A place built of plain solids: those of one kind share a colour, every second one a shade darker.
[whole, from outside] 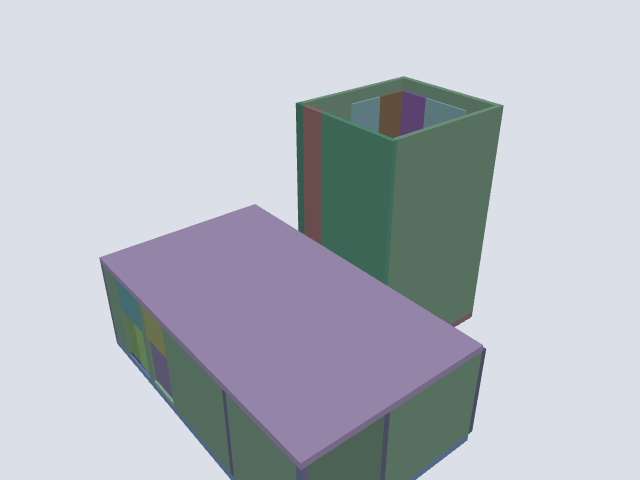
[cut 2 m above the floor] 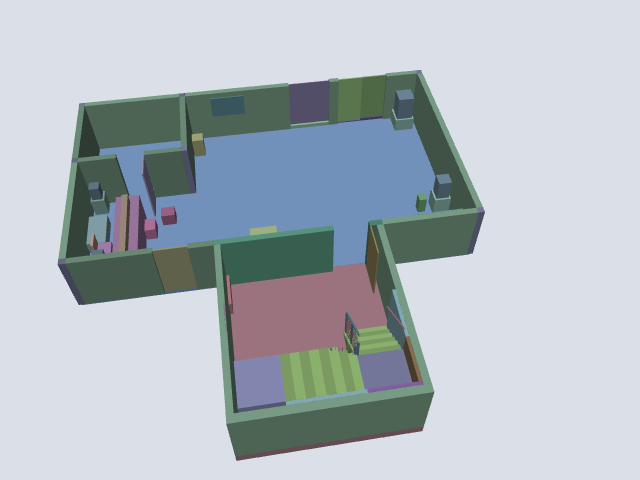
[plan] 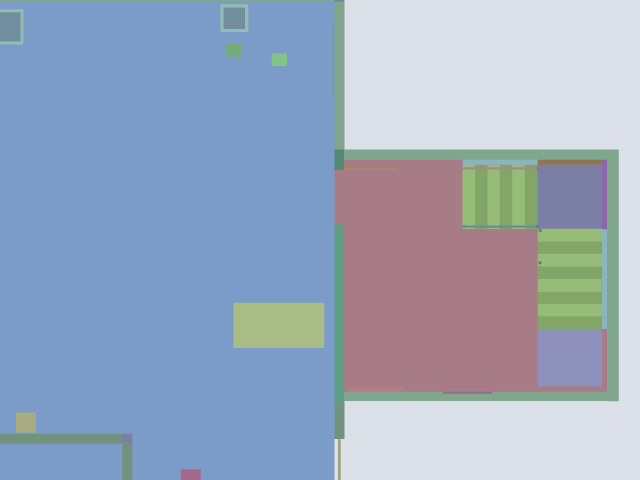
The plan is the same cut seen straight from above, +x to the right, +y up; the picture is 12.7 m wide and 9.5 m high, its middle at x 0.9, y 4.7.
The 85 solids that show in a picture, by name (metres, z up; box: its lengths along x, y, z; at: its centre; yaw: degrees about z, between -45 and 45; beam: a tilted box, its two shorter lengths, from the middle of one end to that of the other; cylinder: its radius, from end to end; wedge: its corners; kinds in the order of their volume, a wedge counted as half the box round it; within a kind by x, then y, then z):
{
 "wall_1": {"box": [0.2, 3.3, 3.6], "at": [-5.82, -0.98, 1.8]},
 "wall_2": {"box": [0.2, 3.74, 3.6], "at": [-5.82, 2.74, 1.8]},
 "wall_3": {"box": [0.2, 0.35, 3.6], "at": [-5.82, 6.28, 1.8]},
 "wall_4": {"box": [0.2, 1.16, 3.6], "at": [-5.82, 8.84, 1.8]},
 "wall_5": {"box": [2.7, 0.2, 3.6], "at": [-4.37, -2.73, 1.8]},
 "wall_6": {"box": [2.7, 0.2, 3.6], "at": [-4.37, 0.77, 1.8]},
 "wall_7": {"box": [0.2, 1.2, 3.6], "at": [-2.92, -2.03, 1.8]},
 "wall_8": {"box": [0.2, 1.2, 3.6], "at": [-2.92, 0.07, 1.8]},
 "wall_9": {"box": [6.9, 0.2, 3.6], "at": [-2.27, 9.52, 1.8]},
 "wall_10": {"box": [4.0, 0.2, 3.6], "at": [-0.81, -2.73, 1.8]},
 "wall_11": {"box": [0.2, 2.39, 3.6], "at": [1.28, -1.44, 1.8]},
 "wall_12": {"box": [0.2, 0.75, 3.6], "at": [1.28, 1.14, 1.8]},
 "wall_13": {"box": [0.2, 2.93, 3.6], "at": [1.28, 7.95, 1.8]},
 "wall_14": {"box": [5.21, 0.19, 9.19], "at": [3.98, 1.6, 4.59]},
 "wall_15": {"box": [5.21, 0.2, 9.19], "at": [3.98, 6.39, 4.59]},
 "wall_16": {"box": [0.23, 4.98, 9.19], "at": [6.7, 4.0, 4.59]},
 "lobby_floor_slab_1": {"box": [7.1, 12.45, 0.3], "at": [-2.36, 3.39, -0.15]},
 "lobby_ceiling_slab_1": {"box": [7.1, 12.45, 0.25], "at": [-2.36, 3.39, 3.72]},
 "floor_slab_1": {"box": [5.63, 4.98, 0.3], "at": [4.0, 4.0, -0.15]},
 "tread_slab_1": {"box": [0.25, 1.27, 0.2], "at": [3.85, 5.55, 0.1]},
 "tread_slab_2": {"box": [0.25, 1.27, 0.39], "at": [4.09, 5.55, 0.2]},
 "tread_slab_3": {"box": [0.25, 1.27, 0.59], "at": [4.34, 5.55, 0.3]},
 "tread_slab_4": {"box": [0.25, 1.27, 0.79], "at": [4.59, 5.55, 0.39]},
 "tread_slab_5": {"box": [0.25, 1.27, 0.98], "at": [4.83, 5.55, 0.49]},
 "tread_slab_6": {"box": [0.26, 1.27, 1.18], "at": [5.08, 5.55, 0.59]},
 "tread_slab_7": {"box": [1.27, 0.25, 2.95], "at": [5.84, 3.06, 1.48]},
 "tread_slab_8": {"box": [1.27, 0.25, 2.75], "at": [5.84, 3.31, 1.38]},
 "tread_slab_9": {"box": [1.27, 0.25, 2.56], "at": [5.84, 3.55, 1.28]},
 "tread_slab_10": {"box": [1.27, 0.26, 2.36], "at": [5.84, 3.8, 1.18]},
 "tread_slab_11": {"box": [1.27, 0.25, 2.16], "at": [5.84, 4.05, 1.08]},
 "tread_slab_12": {"box": [1.27, 0.25, 1.96], "at": [5.84, 4.3, 0.98]},
 "tread_slab_13": {"box": [1.27, 0.26, 1.77], "at": [5.84, 4.54, 0.89]},
 "tread_slab_14": {"box": [1.27, 0.26, 1.57], "at": [5.84, 4.79, 0.79]},
 "wall_cheek_1": {"box": [0.19, 3.5, 9.19], "at": [1.28, 3.26, 4.59]},
 "wall_cheek_2": {"box": [0.19, 0.4, 9.19], "at": [1.28, 6.29, 4.59]},
 "landing_slab_1": {"box": [1.27, 1.14, 3.15], "at": [5.84, 2.37, 1.57]},
 "landing_slab_2": {"box": [1.28, 1.27, 1.38], "at": [5.84, 5.55, 0.69]},
 "wall_wall_1": {"box": [1.48, 0.1, 8.69], "at": [4.47, 6.24, 4.35]},
 "wall_wall_2": {"box": [0.1, 1.98, 8.69], "at": [6.53, 3.93, 4.35]},
 "lobby_desk_body_1": {"box": [3.0, 0.75, 1.15], "at": [-0.35, -1.21, 0.57]},
 "wall_head_1": {"box": [0.19, 1.07, 7.11], "at": [1.28, 5.55, 5.64]},
 "wall_land_far_wall_1": {"box": [0.1, 1.37, 8.69], "at": [6.53, 5.6, 4.35]},
 "wall_land_wall_1": {"box": [1.27, 0.1, 8.69], "at": [5.84, 6.24, 4.35]},
 "wallpost_1": {"box": [0.2, 0.2, 3.6], "at": [-5.82, -2.73, 1.8]},
 "wallpost_2": {"box": [0.2, 0.2, 3.6], "at": [-5.82, 0.77, 1.8]},
 "wallpost_3": {"box": [0.2, 0.2, 3.6], "at": [-5.82, 9.52, 1.8]},
 "wallpost_4": {"box": [0.2, 0.2, 3.6], "at": [-2.92, -2.73, 1.8]},
 "wallpost_5": {"box": [0.2, 0.2, 3.6], "at": [-2.92, 0.77, 1.8]},
 "wallpost_6": {"box": [0.2, 0.2, 3.6], "at": [1.28, -2.73, 1.8]},
 "wallpost_7": {"box": [0.2, 0.2, 3.6], "at": [1.28, 9.52, 1.8]},
 "lobby_planter_plant_1": {"box": [0.58, 0.58, 0.9], "at": [-5.32, 8.92, 0.95]},
 "lobby_planter_plant_2": {"box": [0.33, 0.33, 0.5], "at": [-2.54, -2.34, 0.9]},
 "lobby_planter_plant_3": {"box": [0.43, 0.43, 0.7], "at": [-0.8, 9.09, 1.0]},
 "lobby_planter_plant_4": {"box": [0.33, 0.33, 0.9], "at": [0.91, -1.87, 1.25]},
 "lobby_planter_box_1": {"box": [0.7, 0.7, 0.5], "at": [-5.32, 8.92, 0.25]},
 "lobby_planter_box_2": {"box": [0.45, 0.45, 0.65], "at": [-2.54, -2.34, 0.32]},
 "lobby_planter_box_3": {"box": [0.55, 0.55, 0.65], "at": [-0.8, 9.09, 0.32]},
 "wall_head_lobby_entrance_1": {"box": [0.2, 1.8, 1.4], "at": [-5.82, 7.36, 2.9]},
 "wall_head_lobby_glazing_1": {"box": [0.2, 1.5, 1.4], "at": [-5.82, 5.36, 2.9]},
 "lobby_seats_seat_1": {"box": [1.2, 0.6, 0.45], "at": [-1.23, -2.33, 0.22]},
 "lobby_entrance_leaf_1": {"box": [0.05, 0.9, 2.15], "at": [-5.82, 6.91, 1.12]},
 "lobby_entrance_leaf_2": {"box": [0.05, 0.9, 2.08], "at": [-5.82, 7.81, 1.16]},
 "lobby_desk_screen_1": {"box": [2.44, 0.19, 0.35], "at": [-0.35, -1.21, 1.36]},
 "lobby_parcel_box_1": {"box": [0.4, 0.45, 0.45], "at": [-1.66, -0.06, 0.22]},
 "lobby_parcel_box_2": {"box": [0.5, 0.35, 0.45], "at": [-1.17, -0.64, 0.22]},
 "lobby_runner_top_1": {"box": [1.8, 0.9, 0.09], "at": [0.09, 3.01, -0.01]},
 "lobby_lift_leaf_1": {"box": [0.06, 1.0, 2.1], "at": [1.28, 0.26, 1.05]},
 "lobby_bin_body_1": {"box": [0.4, 0.4, 0.75], "at": [-4.92, 1.09, 0.37]},
 "lobby_desk_chair_seat_1": {"box": [0.5, 0.5, 0.48], "at": [-0.35, -2.08, 0.24]},
 "lobby_board_panel_1": {"box": [0.04, 1.2, 0.8], "at": [-5.7, 2.33, 1.4]},
 "lobby_board_panel_2": {"box": [0.04, 1.5, 1.2], "at": [1.17, 8.26, 1.7]},
 "door_front_leaf_open_1": {"box": [1.05, 0.045, 2.07], "at": [1.9, 6.11, 1.04]},
 "lobby_office_door_leaf_1": {"box": [0.9, 0.05, 2.1], "at": [-2.37, -0.56, 1.05]},
 "lobby_glazing_pane_1": {"box": [0.03, 1.5, 2.05], "at": [-5.82, 5.36, 1.17]},
 "door_leaf_1": {"box": [0.98, 0.045, 2.06], "at": [3.83, 1.68, 1.03]},
 "lobby_desk_counter_1": {"box": [3.0, 0.75, 0.04], "at": [-0.35, -1.21, 1.17]},
 "lobby_left_box_1": {"box": [0.3, 0.25, 0.6], "at": [-0.81, 8.45, 0.3]},
 "lobby_left_box_2": {"box": [0.3, 0.25, 0.2], "at": [0.1, 8.27, 0.1]},
 "furn_radiator_panel_body_1": {"box": [1.07, 0.09, 0.51], "at": [2.02, 1.75, 0.39]},
 "wall_sill_lobby_glazing_1": {"box": [0.2, 1.5, 0.15], "at": [-5.82, 5.36, 0.07]},
 "lobby_desk_chair_back_1": {"box": [0.5, 0.08, 0.47], "at": [-0.35, -2.29, 0.71]},
 "lobby_entrance_leaf_rail_1": {"box": [0.09, 0.9, 0.12], "at": [-5.82, 7.81, 0.06]},
 "rail_top_1": {"beam": [0.05, 0.05], "from": [3.73, 4.97, 1.19], "to": [5.21, 4.97, 2.37]},
 "handrail_rail_1": {"beam": [0.045, 0.045], "from": [3.73, 6.12, 1.19], "to": [5.21, 6.12, 2.37]},
 "posts_1": {"box": [0.06, 0.06, 0.99], "at": [4.47, 4.97, 1.29]}
}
